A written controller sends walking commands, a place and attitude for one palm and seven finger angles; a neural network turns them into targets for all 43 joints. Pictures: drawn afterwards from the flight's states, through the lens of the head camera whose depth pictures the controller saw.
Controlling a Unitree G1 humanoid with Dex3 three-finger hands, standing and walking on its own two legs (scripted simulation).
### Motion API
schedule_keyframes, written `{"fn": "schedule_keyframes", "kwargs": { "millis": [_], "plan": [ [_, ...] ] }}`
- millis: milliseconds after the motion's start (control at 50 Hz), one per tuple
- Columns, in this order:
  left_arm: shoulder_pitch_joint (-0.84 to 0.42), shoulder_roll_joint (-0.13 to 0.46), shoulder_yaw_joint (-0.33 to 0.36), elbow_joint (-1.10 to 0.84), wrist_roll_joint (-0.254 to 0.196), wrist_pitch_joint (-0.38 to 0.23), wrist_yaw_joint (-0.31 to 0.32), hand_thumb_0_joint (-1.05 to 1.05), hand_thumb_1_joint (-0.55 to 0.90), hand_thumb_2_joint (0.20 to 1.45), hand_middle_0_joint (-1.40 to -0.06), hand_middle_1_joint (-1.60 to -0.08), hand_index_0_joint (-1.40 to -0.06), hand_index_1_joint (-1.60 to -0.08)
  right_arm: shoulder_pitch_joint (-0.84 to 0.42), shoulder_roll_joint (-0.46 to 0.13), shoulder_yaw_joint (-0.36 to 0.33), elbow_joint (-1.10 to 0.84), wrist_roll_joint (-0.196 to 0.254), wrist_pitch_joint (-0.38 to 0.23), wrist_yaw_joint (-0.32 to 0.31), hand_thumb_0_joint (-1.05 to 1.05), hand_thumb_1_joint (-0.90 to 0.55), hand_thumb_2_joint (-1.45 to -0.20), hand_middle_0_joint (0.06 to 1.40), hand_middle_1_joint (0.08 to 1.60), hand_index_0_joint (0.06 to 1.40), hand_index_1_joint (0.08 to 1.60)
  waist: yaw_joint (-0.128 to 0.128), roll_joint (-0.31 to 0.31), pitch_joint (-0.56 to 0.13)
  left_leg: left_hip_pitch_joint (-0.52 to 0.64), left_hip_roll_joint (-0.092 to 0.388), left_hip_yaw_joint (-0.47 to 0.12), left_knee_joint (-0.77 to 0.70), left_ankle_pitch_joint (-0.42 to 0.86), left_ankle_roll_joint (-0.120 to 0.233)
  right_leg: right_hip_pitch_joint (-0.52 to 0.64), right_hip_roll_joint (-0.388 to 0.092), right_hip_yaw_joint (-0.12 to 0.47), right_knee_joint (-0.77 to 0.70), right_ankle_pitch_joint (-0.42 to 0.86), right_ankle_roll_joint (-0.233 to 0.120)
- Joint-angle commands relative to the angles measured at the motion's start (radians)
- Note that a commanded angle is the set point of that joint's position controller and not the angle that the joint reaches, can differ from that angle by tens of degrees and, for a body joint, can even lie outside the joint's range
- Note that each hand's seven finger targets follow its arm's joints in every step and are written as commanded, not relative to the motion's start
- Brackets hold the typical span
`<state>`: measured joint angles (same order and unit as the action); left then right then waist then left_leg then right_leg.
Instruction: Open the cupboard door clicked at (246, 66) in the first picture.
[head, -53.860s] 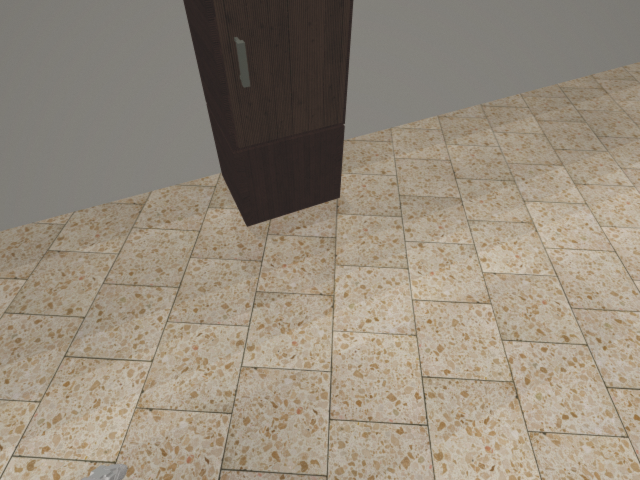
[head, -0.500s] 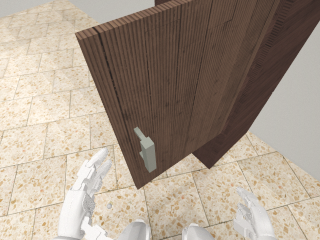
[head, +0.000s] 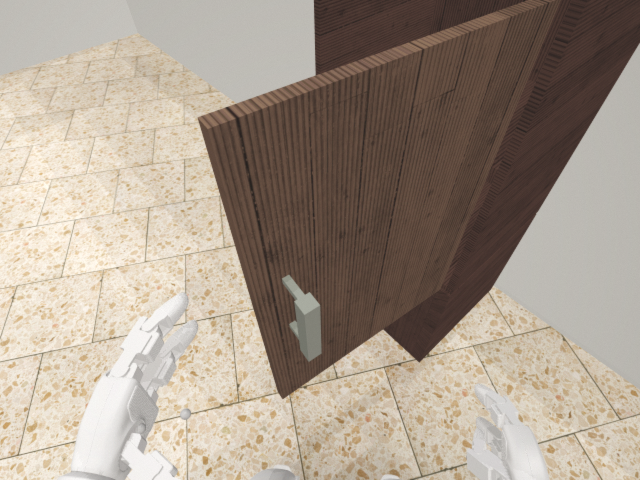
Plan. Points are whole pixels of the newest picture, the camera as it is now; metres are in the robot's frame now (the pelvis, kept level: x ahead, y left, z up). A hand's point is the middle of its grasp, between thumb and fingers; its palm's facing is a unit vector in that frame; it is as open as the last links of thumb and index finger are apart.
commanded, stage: draw the hand back to the body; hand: left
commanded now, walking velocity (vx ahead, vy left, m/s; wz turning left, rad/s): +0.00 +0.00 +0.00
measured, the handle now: (300, 318) +0.31 +0.05 +0.03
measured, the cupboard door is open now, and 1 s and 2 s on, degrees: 83 83 83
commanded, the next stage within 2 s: step back with the hand held close in 1.22 s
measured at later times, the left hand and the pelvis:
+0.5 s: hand (59, 359) +0.20 +0.24 +0.16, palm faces +0.26 -0.89 -0.37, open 13.2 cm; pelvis +0.02 +0.03 +0.05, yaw +0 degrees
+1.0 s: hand out of the picture +0.21 +0.28 +0.24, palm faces +0.45 -0.80 -0.40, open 7.8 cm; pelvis +0.02 +0.02 +0.07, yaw -1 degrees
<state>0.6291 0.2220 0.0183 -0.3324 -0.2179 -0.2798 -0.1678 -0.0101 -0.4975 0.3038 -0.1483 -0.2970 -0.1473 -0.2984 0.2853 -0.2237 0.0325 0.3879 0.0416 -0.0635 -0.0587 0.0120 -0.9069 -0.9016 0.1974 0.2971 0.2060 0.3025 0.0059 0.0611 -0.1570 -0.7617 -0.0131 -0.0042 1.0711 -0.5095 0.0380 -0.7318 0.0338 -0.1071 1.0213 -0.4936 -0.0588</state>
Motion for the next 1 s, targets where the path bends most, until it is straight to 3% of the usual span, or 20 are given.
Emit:
{"fn": "schedule_keyframes", "kwargs": {
  "millis": [0,120,140,160,180,240,280,320,380,420,480,560,620,720,820,860,880,900,940,980],
  "plan": [
    [0.008,0.104,0.109,-0.247,-0.050,-0.061,-0.027,0.000,-0.500,0.300,-0.150,-0.300,-0.150,-0.300,-0.089,-0.102,-0.050,-0.169,0.010,-0.074,-0.011,0.000,-0.900,-0.900,0.200,0.300,0.200,0.300,0.006,-0.037,-0.100,0.107,-0.005,-0.045,-0.181,0.187,-0.012,0.172,-0.015,0.106,-0.226,0.170,0.037],
    [0.004,0.125,0.141,-0.282,-0.075,-0.025,-0.058,0.000,-0.325,0.375,-0.156,-0.300,-0.156,-0.300,-0.104,-0.111,-0.048,-0.149,0.020,-0.099,-0.010,0.000,-0.900,-0.900,0.200,0.300,0.200,0.300,0.011,0.018,-0.086,0.196,0.003,-0.057,-0.240,0.263,-0.015,0.207,-0.001,0.064,-0.236,0.254,0.031],
    [0.036,0.266,0.175,-0.349,0.079,0.048,0.090,0.000,-0.290,0.390,-0.158,-0.300,-0.158,-0.300,-0.093,-0.111,-0.056,-0.155,0.002,-0.075,-0.042,0.000,-0.900,-0.900,0.200,0.300,0.200,0.300,0.067,0.015,-0.104,0.224,0.027,-0.045,-0.299,0.283,-0.009,0.249,-0.034,0.121,-0.290,0.252,0.019],
    [0.072,0.167,0.117,-0.363,0.098,0.097,0.154,0.000,-0.255,0.405,-0.159,-0.300,-0.159,-0.300,-0.084,-0.089,-0.041,-0.157,-0.003,-0.068,-0.048,0.000,-0.900,-0.900,0.200,0.300,0.200,0.300,0.038,0.027,-0.064,0.245,0.021,-0.048,-0.319,0.288,-0.011,0.250,-0.038,0.106,-0.308,0.251,0.022],
    [0.085,0.137,0.090,-0.342,0.122,0.135,0.194,0.000,-0.220,0.420,-0.160,-0.300,-0.160,-0.300,-0.079,-0.089,-0.039,-0.142,-0.005,-0.058,-0.049,0.000,-0.900,-0.900,0.200,0.300,0.200,0.300,0.030,0.045,-0.022,0.256,0.030,-0.051,-0.335,0.283,-0.013,0.252,-0.039,0.094,-0.316,0.239,0.025],
    [0.046,0.169,0.116,-0.352,0.154,0.183,0.259,0.000,-0.115,0.465,-0.164,-0.300,-0.164,-0.300,-0.095,-0.097,-0.032,-0.127,-0.009,-0.043,-0.055,0.000,-0.900,-0.900,0.200,0.300,0.200,0.300,0.028,-0.041,-0.007,0.310,0.040,-0.068,-0.379,0.322,-0.010,0.297,-0.035,0.079,-0.356,0.256,0.030],
    [-0.004,0.191,0.131,-0.381,0.168,0.189,0.282,0.000,-0.045,0.495,-0.166,-0.300,-0.166,-0.300,-0.104,-0.101,-0.025,-0.117,-0.010,-0.050,-0.058,0.000,-0.900,-0.900,0.200,0.300,0.200,0.300,0.026,-0.003,-0.001,0.359,0.042,-0.073,-0.416,0.313,-0.013,0.319,-0.039,0.079,-0.382,0.246,0.030],
    [-0.032,0.216,0.163,-0.367,0.172,0.197,0.300,0.000,0.025,0.525,-0.169,-0.300,-0.169,-0.300,-0.120,-0.104,-0.021,-0.097,-0.014,-0.059,-0.061,0.000,-0.900,-0.900,0.200,0.300,0.200,0.300,0.032,-0.014,0.014,0.388,0.043,-0.080,-0.457,0.288,-0.014,0.354,-0.039,0.079,-0.418,0.234,0.028],
    [-0.050,0.200,0.169,-0.356,0.176,0.197,0.307,0.000,0.130,0.570,-0.173,-0.300,-0.173,-0.300,-0.132,-0.101,-0.012,-0.071,-0.016,-0.074,-0.056,0.000,-0.900,-0.900,0.200,0.300,0.200,0.300,0.033,-0.006,0.055,0.436,0.050,-0.093,-0.513,0.318,-0.023,0.387,-0.038,0.072,-0.450,0.242,0.031],
    [-0.075,0.230,0.206,-0.365,0.178,0.196,0.313,0.000,0.200,0.600,-0.175,-0.300,-0.175,-0.300,-0.145,-0.107,-0.012,-0.053,-0.019,-0.086,-0.051,0.000,-0.900,-0.900,0.200,0.300,0.200,0.300,0.043,0.018,0.043,0.470,0.051,-0.092,-0.542,0.358,-0.028,0.438,-0.040,0.076,-0.476,0.271,0.028],
    [-0.067,0.212,0.221,-0.340,0.174,0.196,0.308,0.000,0.305,0.645,-0.179,-0.300,-0.179,-0.300,-0.150,-0.103,-0.012,-0.025,-0.022,-0.095,-0.040,0.000,-0.900,-0.900,0.200,0.300,0.200,0.300,0.044,0.007,0.071,0.517,0.060,-0.096,-0.580,0.467,-0.046,0.480,-0.038,0.068,-0.504,0.320,0.030],
    [-0.109,0.238,0.274,-0.328,0.169,0.190,0.303,0.000,0.445,0.705,-0.184,-0.300,-0.184,-0.300,-0.176,-0.110,-0.017,0.000,-0.026,-0.098,-0.029,0.000,-0.900,-0.900,0.200,0.300,0.200,0.300,0.051,-0.005,0.089,0.555,0.062,-0.087,-0.629,0.490,-0.051,0.537,-0.034,0.071,-0.551,0.343,0.029],
    [-0.139,0.282,0.339,-0.341,0.166,0.180,0.306,0.000,0.550,0.750,-0.187,-0.300,-0.187,-0.300,-0.185,-0.114,-0.022,0.016,-0.029,-0.101,-0.026,0.000,-0.900,-0.900,0.200,0.300,0.200,0.300,0.061,-0.001,0.069,0.581,0.061,-0.079,-0.655,0.515,-0.052,0.592,-0.033,0.074,-0.579,0.371,0.026],
    [-0.199,0.304,0.393,-0.344,0.160,0.169,0.304,0.000,0.725,0.825,-0.194,-0.300,-0.194,-0.300,-0.197,-0.115,-0.027,0.040,-0.030,-0.100,-0.017,0.000,-0.900,-0.900,0.200,0.300,0.200,0.300,0.060,0.038,0.095,0.610,0.062,-0.072,-0.688,0.533,-0.058,0.618,-0.032,0.081,-0.617,0.388,0.024],
    [-0.242,0.342,0.463,-0.336,0.151,0.156,0.306,0.000,0.900,0.900,-0.200,-0.300,-0.200,-0.300,-0.207,-0.117,-0.037,0.062,-0.030,-0.100,-0.016,0.000,-0.900,-0.900,0.200,0.300,0.200,0.300,0.066,0.031,0.080,0.638,0.057,-0.057,-0.702,0.543,-0.050,0.648,-0.031,0.086,-0.641,0.417,0.025],
    [-0.198,0.271,0.408,-0.267,0.147,0.163,0.295,0.000,0.900,0.900,-0.200,-0.300,-0.200,-0.300,-0.208,-0.116,-0.039,0.067,-0.030,-0.093,-0.009,0.000,-0.900,-0.900,0.200,0.300,0.200,0.300,0.058,0.000,0.123,0.636,0.056,-0.049,-0.710,0.523,-0.043,0.628,-0.032,0.085,-0.653,0.407,0.030],
    [-0.204,0.262,0.395,-0.269,0.146,0.164,0.291,0.000,0.900,0.900,-0.200,-0.300,-0.200,-0.300,-0.210,-0.120,-0.041,0.064,-0.029,-0.087,-0.005,0.000,-0.900,-0.900,0.200,0.300,0.200,0.300,0.056,-0.002,0.130,0.638,0.057,-0.048,-0.714,0.513,-0.039,0.627,-0.031,0.087,-0.658,0.404,0.031],
    [-0.207,0.267,0.396,-0.269,0.147,0.161,0.289,0.000,0.900,0.900,-0.200,-0.300,-0.200,-0.300,-0.213,-0.123,-0.044,0.064,-0.030,-0.086,-0.004,0.000,-0.900,-0.900,0.200,0.300,0.200,0.300,0.056,-0.016,0.133,0.633,0.058,-0.050,-0.721,0.496,-0.038,0.630,-0.030,0.086,-0.661,0.394,0.031],
    [-0.220,0.281,0.400,-0.286,0.150,0.157,0.289,0.000,0.900,0.900,-0.200,-0.300,-0.200,-0.300,-0.221,-0.125,-0.045,0.062,-0.030,-0.084,-0.003,0.000,-0.900,-0.900,0.200,0.300,0.200,0.300,0.061,0.012,0.119,0.636,0.052,-0.047,-0.724,0.488,-0.032,0.646,-0.032,0.092,-0.664,0.400,0.029],
    [-0.217,0.309,0.427,-0.314,0.151,0.151,0.292,0.000,0.900,0.900,-0.200,-0.300,-0.200,-0.300,-0.221,-0.121,-0.048,0.061,-0.032,-0.086,-0.006,0.000,-0.900,-0.900,0.200,0.300,0.200,0.300,0.067,-0.005,0.072,0.651,0.048,-0.038,-0.716,0.497,-0.026,0.667,-0.033,0.095,-0.661,0.425,0.029]
  ]
}}
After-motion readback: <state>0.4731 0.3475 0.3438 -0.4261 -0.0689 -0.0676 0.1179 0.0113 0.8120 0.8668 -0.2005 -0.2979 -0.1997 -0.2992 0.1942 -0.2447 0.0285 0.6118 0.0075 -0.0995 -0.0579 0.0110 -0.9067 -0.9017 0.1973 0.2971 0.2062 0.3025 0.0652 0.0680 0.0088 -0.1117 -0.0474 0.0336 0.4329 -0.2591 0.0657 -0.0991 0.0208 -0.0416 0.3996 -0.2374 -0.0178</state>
